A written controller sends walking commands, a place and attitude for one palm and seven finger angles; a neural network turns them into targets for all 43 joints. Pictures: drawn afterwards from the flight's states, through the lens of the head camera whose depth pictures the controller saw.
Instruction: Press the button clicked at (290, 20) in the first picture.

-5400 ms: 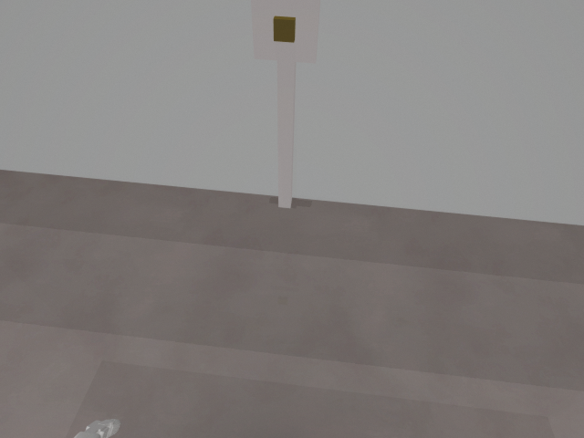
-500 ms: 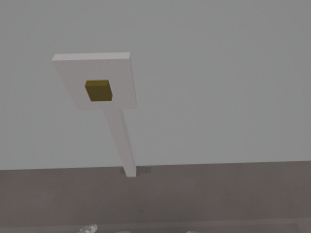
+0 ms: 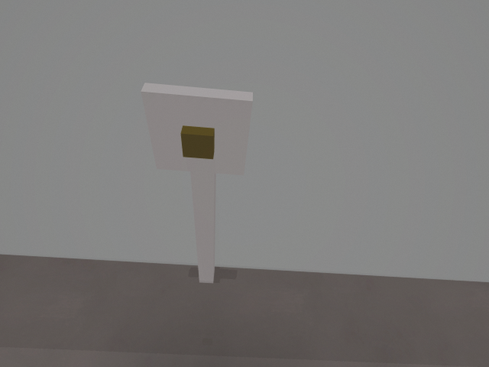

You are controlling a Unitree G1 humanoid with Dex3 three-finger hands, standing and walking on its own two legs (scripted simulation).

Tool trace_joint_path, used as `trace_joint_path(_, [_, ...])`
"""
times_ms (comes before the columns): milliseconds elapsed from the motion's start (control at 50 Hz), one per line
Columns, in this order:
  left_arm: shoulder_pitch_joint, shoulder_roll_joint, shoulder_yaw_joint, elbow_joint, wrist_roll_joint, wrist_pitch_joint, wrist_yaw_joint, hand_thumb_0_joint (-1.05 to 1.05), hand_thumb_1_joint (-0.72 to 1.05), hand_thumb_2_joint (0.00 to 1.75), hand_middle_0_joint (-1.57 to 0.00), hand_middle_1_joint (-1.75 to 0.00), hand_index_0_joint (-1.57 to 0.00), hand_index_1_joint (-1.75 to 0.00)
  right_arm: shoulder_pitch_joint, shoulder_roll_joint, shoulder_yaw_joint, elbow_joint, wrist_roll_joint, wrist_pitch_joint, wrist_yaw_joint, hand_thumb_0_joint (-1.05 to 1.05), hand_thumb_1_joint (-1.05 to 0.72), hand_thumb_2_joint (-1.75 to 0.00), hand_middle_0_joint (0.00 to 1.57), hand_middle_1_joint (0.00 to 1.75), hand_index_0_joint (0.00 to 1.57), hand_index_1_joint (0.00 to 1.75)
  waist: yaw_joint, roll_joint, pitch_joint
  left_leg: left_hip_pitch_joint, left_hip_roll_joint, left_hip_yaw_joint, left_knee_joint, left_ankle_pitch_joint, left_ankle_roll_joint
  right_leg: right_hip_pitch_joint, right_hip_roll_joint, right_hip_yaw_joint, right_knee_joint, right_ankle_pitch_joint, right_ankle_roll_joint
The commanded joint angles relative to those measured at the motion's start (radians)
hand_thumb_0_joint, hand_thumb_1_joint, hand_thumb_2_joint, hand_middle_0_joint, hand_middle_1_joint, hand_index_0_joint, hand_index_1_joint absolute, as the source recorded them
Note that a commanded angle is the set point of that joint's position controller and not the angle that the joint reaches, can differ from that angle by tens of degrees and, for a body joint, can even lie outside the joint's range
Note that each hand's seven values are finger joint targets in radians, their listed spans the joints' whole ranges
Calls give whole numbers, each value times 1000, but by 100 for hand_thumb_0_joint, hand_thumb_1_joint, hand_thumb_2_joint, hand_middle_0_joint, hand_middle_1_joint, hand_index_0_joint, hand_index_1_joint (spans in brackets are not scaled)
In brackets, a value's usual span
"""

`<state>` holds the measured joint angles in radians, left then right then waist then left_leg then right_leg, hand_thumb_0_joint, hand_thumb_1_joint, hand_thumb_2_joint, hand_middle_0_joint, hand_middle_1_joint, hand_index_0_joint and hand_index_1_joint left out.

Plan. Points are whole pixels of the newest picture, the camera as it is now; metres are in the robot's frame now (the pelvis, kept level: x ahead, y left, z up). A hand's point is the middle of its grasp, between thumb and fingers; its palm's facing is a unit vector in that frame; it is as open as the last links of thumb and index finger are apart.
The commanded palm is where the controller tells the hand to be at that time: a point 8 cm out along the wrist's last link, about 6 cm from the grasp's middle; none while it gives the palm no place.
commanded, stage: come to a stop and stand still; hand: left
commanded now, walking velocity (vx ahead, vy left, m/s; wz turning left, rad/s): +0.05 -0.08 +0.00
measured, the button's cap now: (198, 141) +0.52 +0.15 +0.06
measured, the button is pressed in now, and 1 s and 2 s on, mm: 0 0 0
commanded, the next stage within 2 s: look again from close up in 0.64 s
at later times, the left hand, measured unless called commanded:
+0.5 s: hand out of the picture -0.05 +0.09 -0.18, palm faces +0.02 -0.99 -0.14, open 7.4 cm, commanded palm none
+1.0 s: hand out of the picture -0.03 +0.14 -0.19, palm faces +0.05 -0.98 -0.18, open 7.4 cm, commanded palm none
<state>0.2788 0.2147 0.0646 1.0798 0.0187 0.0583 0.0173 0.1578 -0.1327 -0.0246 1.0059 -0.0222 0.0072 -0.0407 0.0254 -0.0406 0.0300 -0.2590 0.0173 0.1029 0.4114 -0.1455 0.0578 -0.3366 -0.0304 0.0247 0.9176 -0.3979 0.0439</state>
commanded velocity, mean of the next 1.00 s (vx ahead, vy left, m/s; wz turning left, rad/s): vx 0.00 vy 0.00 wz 0.00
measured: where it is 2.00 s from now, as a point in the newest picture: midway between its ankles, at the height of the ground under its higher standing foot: outside the picture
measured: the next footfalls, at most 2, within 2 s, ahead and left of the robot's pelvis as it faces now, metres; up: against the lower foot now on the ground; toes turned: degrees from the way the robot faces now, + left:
right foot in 0.22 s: -0.03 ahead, -0.16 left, +0.00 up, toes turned -4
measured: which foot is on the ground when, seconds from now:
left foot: down 0.00-1.00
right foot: up 0.00-0.20, down 0.22-1.00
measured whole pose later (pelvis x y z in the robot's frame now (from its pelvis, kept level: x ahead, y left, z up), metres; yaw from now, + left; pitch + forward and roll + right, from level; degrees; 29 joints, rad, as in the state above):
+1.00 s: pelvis -0.03 -0.02 -0.01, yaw +0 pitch -1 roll -1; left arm 0.32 0.13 0.00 1.08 0.02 -0.01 0.05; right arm 0.31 -0.15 0.00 1.07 -0.02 -0.01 -0.03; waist 0.00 0.01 0.00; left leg -0.30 0.01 0.05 0.60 -0.28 0.04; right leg -0.15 -0.03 -0.06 0.53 -0.35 0.02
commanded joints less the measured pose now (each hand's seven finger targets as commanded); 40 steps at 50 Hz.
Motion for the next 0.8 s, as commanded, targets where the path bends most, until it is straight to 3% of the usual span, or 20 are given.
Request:
trace_joint_path(0, [1, 30, -7, -41, 5, -20, -2, 0, 90, 90, -20, -30, -20, -30, 118, -183, -48, 4, 1, -11, -5, 0, -90, -90, 20, 30, 20, 30, -71, 179, -48, 196, 289, -296, -209, -40, 82, -81, -25, -12, -113, -67, 3])
trace_joint_path(80, [38, 1, -22, -14, 0, -25, -1, 0, 90, 90, -20, -30, -20, -30, 117, -192, -54, 28, -2, -6, 5, 0, -90, -90, 20, 30, 20, 30, -63, 203, -33, 130, 257, -284, -226, -158, 69, 29, -10, -50, -298, -82, -17])
trace_joint_path(140, [155, -7, -23, 38, -2, -33, 4, 0, 90, 90, -20, -30, -20, -30, 96, -184, -56, 40, 3, 1, 11, 0, -90, -90, 20, 30, 20, 30, -18, 178, -25, 11, 189, -206, -222, -250, -1, 207, 12, -109, -534, 94, -37])
trace_joint_path(160, [177, 8, -23, 48, 0, -39, 9, 0, 90, 90, -20, -30, -20, -30, 97, -159, -52, 47, 7, 3, 14, 0, -90, -90, 20, 30, 20, 30, -15, 137, -15, -25, 141, -163, -189, -258, -39, 246, -12, -76, -604, 121, -50])
trace_joint_path(180, [169, 43, -22, 45, 3, -47, 15, 0, 90, 90, -20, -30, -20, -30, 95, -123, -44, 49, 14, 5, 18, 0, -90, -90, 20, 30, 20, 30, -18, 56, -4, -49, 94, -117, -104, -225, -69, 223, -91, 34, -661, 56, -79])
trace_joint_path(200, [136, 69, -24, 35, 1, -53, 16, 0, 90, 90, -20, -30, -20, -30, 100, -84, -29, 45, 16, 6, 21, 0, -90, -90, 20, 30, 20, 30, -35, -35, 18, -18, 53, -69, -30, -178, -86, 121, -172, 113, -728, -57, -115])
trace_joint_path(220, [84, 90, -24, 20, -1, -55, 17, 0, 90, 90, -20, -30, -20, -30, 110, -67, -21, 51, 11, 7, 27, 0, -90, -90, 20, 30, 20, 30, -48, -67, 47, 28, 41, -60, 14, -145, -86, 13, -216, 134, -777, -155, -137])
trace_joint_path(240, [28, 83, -26, 10, -4, -61, 20, 0, 90, 90, -20, -30, -20, -30, 123, -67, -23, 69, 3, 12, 28, 0, -90, -90, 20, 30, 20, 30, -56, -148, 77, 59, 49, -60, 71, -113, -82, -70, -198, 131, -798, -204, -137])
trace_joint_path(260, [3, 63, -29, 2, -5, -62, 23, 0, 90, 90, -20, -30, -20, -30, 137, -72, -22, 81, 1, 17, 26, 0, -90, -90, 20, 30, 20, 30, -57, -186, 119, 62, 55, -65, 108, -101, -78, -110, -184, 120, -800, -196, -133])
trace_joint_path(300, [0, 31, -39, 5, -10, -65, 23, 0, 90, 90, -20, -30, -20, -30, 198, -59, -13, 112, 3, 12, 24, 0, -90, -90, 20, 30, 20, 30, -72, -132, 136, 82, 64, -68, 91, -36, -73, -102, -149, 72, -751, -94, -123])
trace_joint_path(360, [57, 2, -46, 23, -18, -71, 21, 0, 90, 90, -20, -30, -20, -30, 238, -62, -2, 141, 6, -1, 15, 0, -90, -90, 20, 30, 20, 30, -58, -13, 133, 73, 86, -98, -3, 17, -69, -25, -89, 32, -663, 13, -91])
trace_joint_path(440, [80, 3, -40, 36, -17, -63, 23, 0, 90, 90, -20, -30, -20, -30, 241, -49, 1, 153, 7, 2, 12, 0, -90, -90, 20, 30, 20, 30, -43, 49, 152, 43, 82, -95, -10, -29, -77, -11, -88, 37, -671, -40, -88])
trace_joint_path(600, [108, -25, -40, 43, -16, -67, 24, 0, 90, 90, -20, -30, -20, -30, 263, -34, -2, 159, 9, -6, 3, 0, -90, -90, 20, 30, 20, 30, -39, 54, 87, 60, 90, -98, -2, 4, -73, 44, -77, 32, -649, 43, -91])
trace_joint_path(700, [115, -36, -40, 45, -14, -67, 25, 0, 90, 90, -20, -30, -20, -30, 260, -33, -4, 157, 10, -9, 0, 0, -90, -90, 20, 30, 20, 30, -38, 46, 85, 63, 95, -106, -12, 14, -67, 53, -69, 23, -635, 77, -86])
trace_joint_path(720, [198, 7, -46, 55, 7, -103, 57, 0, 90, 90, -20, -30, -20, -30, 97, -61, 7, 70, 12, -30, 13, 0, -90, -90, 20, 30, 20, 30, 30, -32, 118, -97, 62, -77, 245, -52, -91, 87, -145, 138, -643, 652, -25])
trace_joint_path(740, [144, 39, -45, 5, 11, -120, 51, 0, 90, 90, -20, -30, -20, -30, 176, -15, 4, 34, 9, -21, 23, 0, -90, -90, 20, 30, 20, 30, -58, -29, 41, -111, 46, -100, 291, -193, -65, 124, -201, 103, -606, 621, -78])
trace_joint_path(760, [118, 34, -45, -14, 7, -118, 43, 0, 90, 90, -20, -30, -20, -30, 185, -10, 0, 49, 9, -13, 26, 0, -90, -90, 20, 30, 20, 30, -51, 8, 31, -90, 46, -79, 319, -217, -57, 98, -195, 91, -616, 491, -123])
trace_joint_path(780, [65, 40, -37, -25, 11, -119, 44, 0, 90, 90, -20, -30, -20, -30, 208, -12, 3, 40, 6, -14, 30, 0, -90, -90, 20, 30, 20, 30, -72, 15, 0, -81, 42, -70, 299, -203, -60, 114, -188, 59, -605, 438, -154])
